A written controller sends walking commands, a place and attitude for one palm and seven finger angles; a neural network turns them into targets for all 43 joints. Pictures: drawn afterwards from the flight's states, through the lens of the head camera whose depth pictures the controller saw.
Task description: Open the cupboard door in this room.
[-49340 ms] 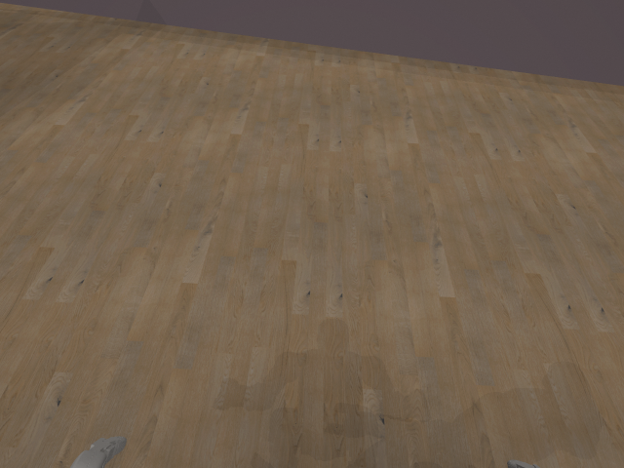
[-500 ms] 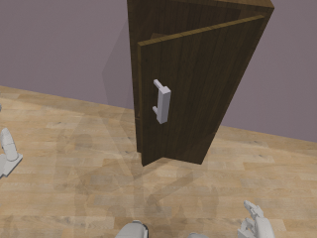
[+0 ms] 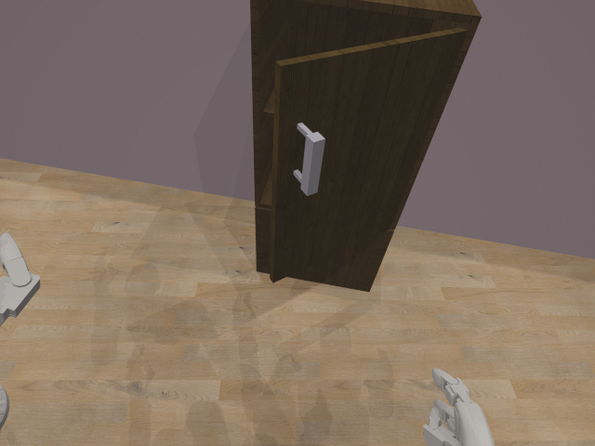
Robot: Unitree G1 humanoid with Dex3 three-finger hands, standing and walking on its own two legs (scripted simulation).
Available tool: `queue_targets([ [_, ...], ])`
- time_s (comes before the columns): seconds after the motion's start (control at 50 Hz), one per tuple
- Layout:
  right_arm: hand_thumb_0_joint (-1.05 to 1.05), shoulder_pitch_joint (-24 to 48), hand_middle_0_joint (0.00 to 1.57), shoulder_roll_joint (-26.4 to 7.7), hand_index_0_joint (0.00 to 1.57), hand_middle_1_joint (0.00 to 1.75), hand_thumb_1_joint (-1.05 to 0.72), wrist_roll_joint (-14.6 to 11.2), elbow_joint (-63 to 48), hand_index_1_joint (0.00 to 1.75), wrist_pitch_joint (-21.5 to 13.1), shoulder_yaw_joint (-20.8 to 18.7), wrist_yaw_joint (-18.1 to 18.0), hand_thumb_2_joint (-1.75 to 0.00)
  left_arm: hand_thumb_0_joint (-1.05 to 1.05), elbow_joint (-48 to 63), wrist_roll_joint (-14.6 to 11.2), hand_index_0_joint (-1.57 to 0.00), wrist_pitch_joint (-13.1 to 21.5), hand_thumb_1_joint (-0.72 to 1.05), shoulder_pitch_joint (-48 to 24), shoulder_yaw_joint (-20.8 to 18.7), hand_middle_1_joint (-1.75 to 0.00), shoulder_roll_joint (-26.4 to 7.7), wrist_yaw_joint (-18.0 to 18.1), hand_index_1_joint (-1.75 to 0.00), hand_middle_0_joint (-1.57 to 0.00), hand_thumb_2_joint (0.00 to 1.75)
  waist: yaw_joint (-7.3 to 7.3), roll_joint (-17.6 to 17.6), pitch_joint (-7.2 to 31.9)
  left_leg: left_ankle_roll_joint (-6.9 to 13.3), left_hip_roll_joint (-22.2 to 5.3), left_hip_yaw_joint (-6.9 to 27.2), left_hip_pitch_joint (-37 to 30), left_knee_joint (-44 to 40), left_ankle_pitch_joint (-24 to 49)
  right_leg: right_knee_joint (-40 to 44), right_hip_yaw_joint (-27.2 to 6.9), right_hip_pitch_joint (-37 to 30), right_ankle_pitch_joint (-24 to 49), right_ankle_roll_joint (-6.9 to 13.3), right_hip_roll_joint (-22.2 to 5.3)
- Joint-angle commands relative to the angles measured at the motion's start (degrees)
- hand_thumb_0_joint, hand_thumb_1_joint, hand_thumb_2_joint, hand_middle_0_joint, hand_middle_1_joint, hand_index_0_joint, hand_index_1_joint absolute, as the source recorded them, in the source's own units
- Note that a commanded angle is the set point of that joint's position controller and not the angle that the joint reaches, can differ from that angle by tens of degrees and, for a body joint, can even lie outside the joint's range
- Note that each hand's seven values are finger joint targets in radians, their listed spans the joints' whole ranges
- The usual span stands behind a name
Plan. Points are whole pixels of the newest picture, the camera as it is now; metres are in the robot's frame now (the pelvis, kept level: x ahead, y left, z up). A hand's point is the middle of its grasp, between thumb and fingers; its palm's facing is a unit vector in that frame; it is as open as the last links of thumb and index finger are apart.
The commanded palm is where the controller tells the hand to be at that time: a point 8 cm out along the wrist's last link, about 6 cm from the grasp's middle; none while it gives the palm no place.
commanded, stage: stop stepping back and stand still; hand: left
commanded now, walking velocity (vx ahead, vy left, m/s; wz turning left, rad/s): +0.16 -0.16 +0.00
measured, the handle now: (305, 159) +0.58 +0.02 +0.07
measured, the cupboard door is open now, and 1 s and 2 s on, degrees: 41 41 41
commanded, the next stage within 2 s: let the arm hang, fingers relaxed in 0.46 s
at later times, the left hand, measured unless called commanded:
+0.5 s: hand (83, 324) +0.19 +0.22 +0.16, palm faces +0.41 -0.81 -0.42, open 7.4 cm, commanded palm +0.13 +0.27 +0.18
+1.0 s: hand out of the picture -0.02 +0.16 -0.17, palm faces +0.11 -0.96 -0.24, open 7.0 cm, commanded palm none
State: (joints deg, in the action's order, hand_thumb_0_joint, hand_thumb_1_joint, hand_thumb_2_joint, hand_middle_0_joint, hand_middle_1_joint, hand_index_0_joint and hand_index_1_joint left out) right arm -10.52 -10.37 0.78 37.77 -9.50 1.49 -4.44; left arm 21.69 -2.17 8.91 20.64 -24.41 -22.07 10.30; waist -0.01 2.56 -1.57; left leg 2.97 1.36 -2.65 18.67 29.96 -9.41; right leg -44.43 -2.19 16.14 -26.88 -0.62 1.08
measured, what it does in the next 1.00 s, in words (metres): steps on the spot: right foot, then left foot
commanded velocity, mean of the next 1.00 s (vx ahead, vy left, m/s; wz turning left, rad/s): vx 0.07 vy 0.02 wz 0.00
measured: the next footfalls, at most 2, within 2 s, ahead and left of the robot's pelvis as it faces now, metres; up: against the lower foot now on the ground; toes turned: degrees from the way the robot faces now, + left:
right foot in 0.22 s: -0.04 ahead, -0.07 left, +0.00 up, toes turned -7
left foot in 0.58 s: +0.00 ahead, +0.08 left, +0.00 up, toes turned +3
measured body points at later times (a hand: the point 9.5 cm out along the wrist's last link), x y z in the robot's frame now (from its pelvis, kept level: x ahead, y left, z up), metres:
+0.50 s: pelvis -0.03 -0.03 +0.01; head -0.04 -0.04 +0.46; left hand +0.16 +0.26 +0.18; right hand +0.08 -0.30 -0.09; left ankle +0.02 +0.12 -0.70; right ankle -0.08 -0.07 -0.73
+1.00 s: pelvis -0.02 -0.03 +0.00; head +0.01 -0.03 +0.45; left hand -0.03 +0.21 -0.15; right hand +0.01 -0.26 -0.15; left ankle -0.04 +0.08 -0.73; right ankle -0.01 -0.11 -0.73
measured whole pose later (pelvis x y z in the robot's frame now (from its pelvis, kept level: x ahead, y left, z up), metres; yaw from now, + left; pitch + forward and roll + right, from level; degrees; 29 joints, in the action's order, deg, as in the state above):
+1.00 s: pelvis -0.02 -0.03 +0.00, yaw +4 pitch +0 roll -1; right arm -15.6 -10.0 1.5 57.4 2.1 -0.7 -1.1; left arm -54.4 0.9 -1.5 17.7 -2.0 -10.7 1.8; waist -0.6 -0.6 -4.4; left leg 0.5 0.2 1.1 14.5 32.2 -17.4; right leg -30.6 4.7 14.6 -15.9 3.1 2.0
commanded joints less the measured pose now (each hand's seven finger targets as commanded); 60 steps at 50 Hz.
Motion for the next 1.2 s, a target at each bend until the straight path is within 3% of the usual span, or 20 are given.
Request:
queue_targets([
  [0.0, 0.00, 5.02, 0.20, -8.01, 0.20, 0.30, -0.90, -0.08, -10.54, 0.30, -2.99, -3.25, 0.95, -0.90, 0.00, 24.27, 0.29, -0.20, 4.48, 0.90, 9.80, -4.09, -0.30, -10.64, -0.31, -0.30, -0.20, 0.90, -0.43, -13.92, 7.42, -0.02, -14.55, 16.02, -0.76, -25.51, -26.68, -3.55, 3.16, -2.32, 2.72, 0.80, 1.33],
  [0.08, 0.00, 4.79, 0.20, -7.64, 0.20, 0.30, -0.90, 0.32, -12.00, 0.30, -0.94, -3.32, 0.91, -0.90, 0.00, 25.64, -0.21, -0.20, 4.15, 0.90, 17.19, -7.53, -0.30, -13.18, 0.37, -0.30, -0.20, 0.90, -0.34, -20.16, 6.07, -1.96, -12.46, 9.48, 5.91, -27.08, -29.51, 4.12, 9.87, -10.11, -0.81, 1.97, 4.05],
  [0.14, 0.00, 3.90, 0.20, -7.34, 0.20, 0.30, -0.90, 0.27, -11.35, 0.30, 1.42, -3.54, -0.38, -0.90, 0.00, 19.35, -0.26, -0.20, 2.83, 0.90, 16.17, -9.52, -0.30, -14.51, 0.82, -0.30, -0.20, 0.90, 0.00, -12.45, 4.94, -1.89, -9.68, 5.63, 7.73, -15.69, -26.27, 21.43, 9.45, -16.00, -1.77, 3.58, 2.91],
  [0.16, 0.00, 4.00, 0.20, -6.92, 0.20, 0.30, -0.90, 0.27, -11.12, 0.30, 2.23, -3.63, -0.61, -0.90, 0.00, 18.16, -0.28, -0.20, 2.22, 0.90, 14.64, -8.23, -0.30, -13.52, 0.41, -0.30, -0.20, 0.90, 0.12, -5.37, 3.72, -2.54, -6.51, 2.37, 10.47, -4.64, -22.00, 27.25, 3.68, -15.77, -0.84, 5.55, -1.57],
  [0.2, 0.00, 3.44, 0.20, -8.30, 0.20, 0.30, -0.90, -0.08, -10.19, 0.30, 3.11, -4.40, -0.68, -0.90, 0.00, 17.33, -1.11, -0.20, 2.50, 0.90, 8.92, -8.98, -0.30, -15.48, -0.36, -0.30, -0.20, 0.90, 0.03, 8.68, 0.47, -3.53, -1.78, 2.40, 17.98, 26.54, -13.76, 38.60, -24.81, -4.54, -6.23, 13.44, -21.29],
  [0.22, 0.00, 2.15, 0.20, -9.20, 0.20, 0.30, -0.90, 0.75, -8.17, 0.30, 2.33, -4.53, -0.52, -0.90, 0.00, 16.96, -1.30, -0.20, 4.14, 0.90, 5.98, -10.78, -0.30, -16.98, -0.44, -0.30, -0.20, 0.90, 1.24, 2.70, 1.28, -4.25, -2.88, 3.22, 19.14, 31.83, -10.55, 35.96, -19.33, -5.32, 4.96, 13.28, -21.09],
  [0.26, 0.00, 0.57, 0.20, -8.42, 0.20, 0.30, -0.90, -0.82, -7.72, 0.30, 1.33, -4.65, -0.16, -0.90, 0.00, 8.51, -0.79, -0.20, 4.43, 0.90, 6.34, -7.37, -0.30, -12.05, -0.69, -0.30, -0.20, 0.90, 2.19, 1.56, 4.56, -3.98, -4.19, 4.16, 18.13, 32.36, -7.35, 33.08, -16.36, -6.46, 0.60, 10.05, -17.70],
  [0.32, 0.00, 2.72, 0.20, -8.88, 0.20, 0.30, -0.90, -0.89, -7.09, 0.30, 1.11, -4.19, -0.73, -0.90, 0.00, 6.34, 0.07, -0.20, 5.48, 0.90, 4.92, -3.81, -0.30, -10.12, -1.05, -0.30, -0.20, 0.90, 0.94, 1.01, -0.30, -3.46, -4.00, 0.88, 17.53, 26.65, -4.35, 31.68, -9.17, -6.89, 16.18, 5.63, -14.88],
  [0.44, 0.00, 4.01, 0.20, -8.35, 0.20, 0.30, -0.90, -0.56, -7.76, 0.30, -1.60, -4.11, -1.55, -0.90, 0.00, 13.61, 0.95, -0.20, 7.96, 0.90, 1.39, -5.36, -0.30, -13.56, 0.31, -0.30, -0.20, 0.90, -1.52, 5.87, 1.51, -1.09, -2.23, -3.54, 5.81, 6.68, -6.05, 27.38, -5.74, -11.52, 33.79, 3.12, -14.01],
  [0.52, 0.00, 2.45, 0.20, -7.89, 0.20, 0.30, -0.90, -0.26, -9.22, 0.30, -1.48, -4.12, -0.54, -0.90, 0.00, 18.89, 0.01, -0.20, 8.25, 0.90, 7.37, -8.04, -0.30, -13.55, 0.55, -0.30, -0.20, 0.90, -1.10, -1.68, 6.55, -0.31, -1.91, -2.25, -7.28, -6.98, 4.71, 19.27, -3.04, -11.78, 43.07, 0.59, -10.80],
  [0.54, 0.00, 0.16, 0.20, -14.96, 0.20, 0.30, -0.90, -0.18, 4.36, 0.30, -3.31, -5.58, 4.86, -0.90, 0.00, -29.06, 5.89, -0.20, -0.07, 0.90, 5.36, 17.41, -0.30, -0.31, -6.81, -0.30, -0.20, 0.90, 5.02, -6.66, 5.36, 2.38, -8.41, 5.27, -13.11, 3.04, 30.64, 2.69, 6.94, 2.85, 45.28, 0.42, -9.99],
  [0.58, 0.00, -5.94, 0.20, -13.30, 0.20, 0.30, -0.90, -0.49, 0.74, 0.30, 4.79, -5.58, 4.38, -0.90, 0.00, -26.97, 3.94, -0.20, -8.98, 0.90, 6.15, 18.36, -0.30, 5.49, -8.80, -0.30, -0.20, 0.90, 3.14, -15.01, 5.77, 11.26, -18.72, 18.16, -15.24, -2.04, 52.38, -10.77, 4.41, 11.83, -4.11, -0.77, -1.36],
  [0.64, 0.00, -2.84, 0.20, -13.08, 0.20, 0.30, -0.90, 1.97, -0.25, 0.30, 6.16, -4.09, 3.47, -0.90, 0.00, -33.70, 3.62, -0.20, -9.30, 0.90, -0.77, 20.06, -0.30, 5.15, -9.31, -0.30, -0.20, 0.90, 1.45, -6.38, 6.98, 12.43, -19.90, 21.13, -7.11, -4.53, 37.13, -12.65, -1.89, 10.38, -11.43, -0.80, -2.17],
  [0.7, 0.00, 2.45, 0.20, -12.40, 0.20, 0.30, -0.90, 1.39, 1.03, 0.30, 7.78, -3.76, 3.37, -0.90, 0.00, -45.49, 4.30, -0.20, -9.30, 0.90, 0.82, 20.13, -0.30, 3.29, -9.83, -0.30, -0.20, 0.90, -3.35, 2.27, 9.51, 4.26, -10.93, 10.48, 1.03, 0.11, 14.52, 8.62, 2.38, -6.93, 7.84, -0.76, -1.48],
  [0.74, 0.00, 2.25, 0.20, -7.42, 0.20, 0.30, -0.90, 0.27, 1.53, 0.30, 9.56, -3.17, 3.57, -0.90, 0.00, -51.11, 4.51, -0.20, -8.77, 0.90, -1.50, 19.63, -0.30, -3.42, -9.66, -0.30, -0.20, 0.90, -2.01, 14.02, 5.77, -2.69, -0.15, 4.16, 5.63, 8.37, -15.75, 28.13, -17.06, -3.96, 8.02, 3.65, -14.78],
  [0.76, 0.00, 0.69, 0.20, -7.54, 0.20, 0.30, -0.90, 0.63, 3.13, 0.30, 10.34, -3.67, 3.96, -0.90, 0.00, -53.04, 4.25, -0.20, -9.09, 0.90, -4.82, 20.22, -0.30, -4.02, -9.95, -0.30, -0.20, 0.90, -0.43, 8.97, 2.59, -2.92, -0.07, 3.18, 3.67, 12.46, -19.72, 31.61, -21.33, 2.38, 0.16, 7.13, -18.39],
  [0.8, 0.00, -0.30, 0.20, -7.17, 0.20, 0.30, -0.90, 0.71, 7.43, 0.30, 11.50, -3.87, 4.21, -0.90, 0.00, -57.16, 3.96, -0.20, -9.45, 0.90, -9.38, 20.87, -0.30, -1.77, -9.54, -0.30, -0.20, 0.90, 1.03, 3.73, -2.79, -2.50, -0.35, 2.97, 0.60, 17.65, -16.22, 34.08, -19.31, 10.53, -9.88, 8.18, -14.86],
  [0.88, 0.00, -5.59, 0.20, -3.79, 0.20, 0.30, -0.90, 0.61, 13.10, 0.30, 10.61, -3.51, 3.32, -0.90, 0.00, -66.83, 3.67, -0.20, -8.15, 0.90, -6.66, 20.44, -0.30, 4.69, -8.62, -0.30, -0.20, 0.90, 2.24, 0.09, 1.35, -1.91, -2.82, 3.82, -4.44, 3.41, -8.53, 25.16, -9.33, -0.60, 22.40, 8.50, -12.32],
  [0.94, 0.00, -5.73, 0.20, -5.09, 0.20, 0.30, -0.90, 0.64, 16.20, 0.30, 9.27, -2.99, 2.67, -0.90, 0.00, -72.29, 2.57, -0.20, -8.14, 0.90, -2.27, 21.79, -0.30, 7.36, -8.52, -0.30, -0.20, 0.90, -0.44, -10.36, 6.64, 0.94, -9.63, 10.87, -10.98, -5.43, 14.37, 19.01, -1.59, -4.21, 24.53, 3.56, -5.82],
  [1.18, 0.00, -7.31, 0.20, -4.18, 0.20, 0.30, -0.90, 0.19, 24.13, 0.30, 9.34, -1.99, 2.08, -0.90, 0.00, -84.82, 2.51, -0.20, -8.27, 0.90, -3.26, 23.18, -0.30, 6.93, -8.68, -0.30, -0.20, 0.90, 0.23, -2.45, -2.50, -0.65, -6.86, 7.57, -7.19, -12.04, 0.90, 26.20, -1.57, -6.26, 18.51, 3.28, -6.40],
])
